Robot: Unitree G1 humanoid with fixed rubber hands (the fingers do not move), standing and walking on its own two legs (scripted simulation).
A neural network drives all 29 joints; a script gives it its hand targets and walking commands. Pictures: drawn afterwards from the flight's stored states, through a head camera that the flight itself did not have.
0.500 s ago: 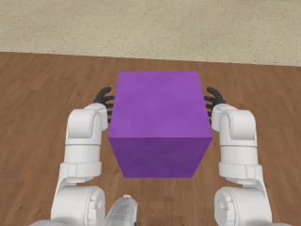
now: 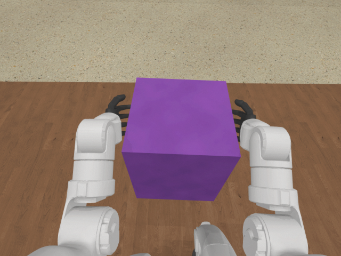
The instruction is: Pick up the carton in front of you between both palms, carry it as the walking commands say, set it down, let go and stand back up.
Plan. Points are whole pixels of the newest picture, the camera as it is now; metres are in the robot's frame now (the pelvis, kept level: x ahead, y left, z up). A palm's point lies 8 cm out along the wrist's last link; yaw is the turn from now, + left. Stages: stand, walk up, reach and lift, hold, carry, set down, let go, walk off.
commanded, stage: carry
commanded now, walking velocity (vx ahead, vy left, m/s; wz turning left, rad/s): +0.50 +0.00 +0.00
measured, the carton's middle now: (178, 144) +0.36 -0.01 +0.01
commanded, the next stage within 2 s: none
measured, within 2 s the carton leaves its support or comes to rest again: neither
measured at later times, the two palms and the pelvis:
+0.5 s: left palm (128, 57) +0.63 +0.13 +0.07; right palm (224, 54) +0.65 -0.17 +0.07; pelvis +0.28 -0.04 -0.02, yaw +1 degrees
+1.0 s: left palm (129, 14) +0.93 +0.16 +0.04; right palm (204, 18) +0.91 -0.14 +0.05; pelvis +0.56 +0.02 -0.04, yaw +0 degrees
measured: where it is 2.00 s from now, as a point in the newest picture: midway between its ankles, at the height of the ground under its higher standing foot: (164, 114)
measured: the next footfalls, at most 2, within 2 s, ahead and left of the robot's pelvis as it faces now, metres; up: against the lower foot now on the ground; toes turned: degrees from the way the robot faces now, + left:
right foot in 0.24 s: +0.32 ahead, -0.09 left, -0.02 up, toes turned -3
left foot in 0.78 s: +0.62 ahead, +0.07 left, -0.04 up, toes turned +3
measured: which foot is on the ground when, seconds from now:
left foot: down 0.00-0.26, up 0.28-0.76, down 0.78-1.00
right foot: up 0.00-0.22, down 0.24-0.76, up 0.78-1.00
